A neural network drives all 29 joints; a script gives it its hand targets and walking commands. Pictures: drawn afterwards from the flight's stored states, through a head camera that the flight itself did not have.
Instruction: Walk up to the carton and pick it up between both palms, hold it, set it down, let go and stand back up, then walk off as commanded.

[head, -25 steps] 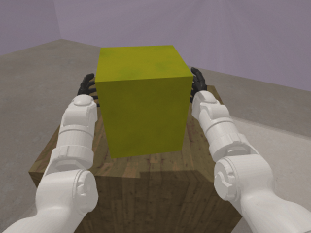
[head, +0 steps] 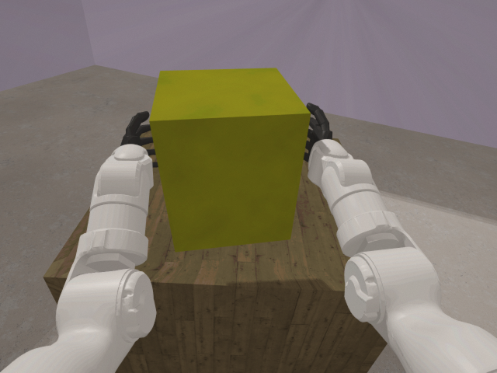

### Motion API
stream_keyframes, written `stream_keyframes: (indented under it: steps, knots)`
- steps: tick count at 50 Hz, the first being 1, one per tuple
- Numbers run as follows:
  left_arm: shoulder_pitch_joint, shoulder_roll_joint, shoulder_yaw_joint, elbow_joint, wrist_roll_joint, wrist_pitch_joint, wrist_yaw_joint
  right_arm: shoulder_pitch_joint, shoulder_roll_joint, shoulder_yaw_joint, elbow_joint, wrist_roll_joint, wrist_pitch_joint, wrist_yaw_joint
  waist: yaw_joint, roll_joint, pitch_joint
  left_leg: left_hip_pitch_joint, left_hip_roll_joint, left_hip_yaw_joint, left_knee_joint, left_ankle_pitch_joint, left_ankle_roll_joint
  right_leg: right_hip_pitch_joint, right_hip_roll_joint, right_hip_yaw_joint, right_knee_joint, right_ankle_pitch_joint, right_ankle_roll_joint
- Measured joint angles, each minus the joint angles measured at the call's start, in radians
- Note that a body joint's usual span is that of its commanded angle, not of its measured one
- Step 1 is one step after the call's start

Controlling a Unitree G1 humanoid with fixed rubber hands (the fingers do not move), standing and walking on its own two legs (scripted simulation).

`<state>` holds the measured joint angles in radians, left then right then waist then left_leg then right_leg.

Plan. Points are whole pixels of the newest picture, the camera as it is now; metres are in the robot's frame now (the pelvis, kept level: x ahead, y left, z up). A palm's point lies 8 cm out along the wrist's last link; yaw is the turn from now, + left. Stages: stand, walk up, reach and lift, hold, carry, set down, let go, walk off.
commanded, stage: hold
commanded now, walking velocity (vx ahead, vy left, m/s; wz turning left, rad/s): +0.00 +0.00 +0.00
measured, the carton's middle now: (227, 157) +0.44 +0.03 +0.20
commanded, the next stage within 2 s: none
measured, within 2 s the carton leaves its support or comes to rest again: neither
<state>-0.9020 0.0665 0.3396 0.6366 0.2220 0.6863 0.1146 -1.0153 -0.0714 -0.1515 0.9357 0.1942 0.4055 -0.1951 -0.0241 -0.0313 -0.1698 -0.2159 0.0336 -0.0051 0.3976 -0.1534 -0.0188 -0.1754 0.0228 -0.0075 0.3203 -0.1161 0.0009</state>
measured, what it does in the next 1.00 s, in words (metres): stands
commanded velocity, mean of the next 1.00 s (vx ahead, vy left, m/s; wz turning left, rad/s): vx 0.00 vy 0.00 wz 0.00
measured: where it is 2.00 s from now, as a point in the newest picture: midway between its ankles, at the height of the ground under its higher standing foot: outside the picture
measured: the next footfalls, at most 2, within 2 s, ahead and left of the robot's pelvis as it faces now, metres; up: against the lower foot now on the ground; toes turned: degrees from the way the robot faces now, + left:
none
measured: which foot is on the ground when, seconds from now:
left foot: down 0.00-1.00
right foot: down 0.00-1.00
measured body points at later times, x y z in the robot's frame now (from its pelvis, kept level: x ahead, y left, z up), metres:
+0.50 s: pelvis +0.00 +0.00 +0.00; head -0.08 +0.02 +0.44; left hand +0.39 +0.18 +0.24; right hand +0.40 -0.12 +0.26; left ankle +0.04 +0.12 -0.75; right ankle +0.04 -0.12 -0.75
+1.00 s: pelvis +0.00 +0.00 +0.00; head -0.08 +0.02 +0.44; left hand +0.39 +0.18 +0.24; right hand +0.40 -0.12 +0.27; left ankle +0.04 +0.12 -0.75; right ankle +0.04 -0.12 -0.75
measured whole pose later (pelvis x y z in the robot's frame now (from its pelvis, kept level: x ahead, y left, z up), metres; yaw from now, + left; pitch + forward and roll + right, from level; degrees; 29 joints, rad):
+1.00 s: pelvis +0.00 +0.00 +0.00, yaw +0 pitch -2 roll -1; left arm -0.90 0.07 0.33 0.54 0.22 0.78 0.10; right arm -1.01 -0.09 -0.11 0.82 0.25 0.51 -0.23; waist -0.03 -0.03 -0.17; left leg -0.21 0.03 -0.01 0.40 -0.15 -0.02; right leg -0.17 0.02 -0.01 0.32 -0.12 0.00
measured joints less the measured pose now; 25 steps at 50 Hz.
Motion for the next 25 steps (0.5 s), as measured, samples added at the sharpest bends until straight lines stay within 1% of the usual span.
stream_keyframes:
  steps: [5,11,25]
  knots:
    - [0.000,0.000,-0.004,-0.059,-0.006,0.024,0.000,0.012,-0.008,0.026,-0.068,0.038,0.021,-0.016,-0.001,0.001,0.000,0.001,0.000,0.000,0.000,0.001,0.000,0.001,0.000,0.000,0.000,0.001,0.000]
    - [-0.001,0.000,-0.004,-0.066,0.000,0.053,-0.006,0.005,-0.009,0.026,-0.070,0.038,0.051,-0.019,-0.002,0.002,0.000,0.004,0.000,0.000,0.000,0.002,0.000,0.004,0.000,0.000,0.000,0.002,-0.001]
    - [-0.001,0.000,-0.006,-0.082,0.000,0.068,-0.010,0.003,-0.014,0.032,-0.096,0.044,0.080,-0.027,-0.002,0.002,0.000,0.004,0.000,0.000,0.000,0.002,0.000,0.004,0.000,0.000,0.000,0.002,-0.001]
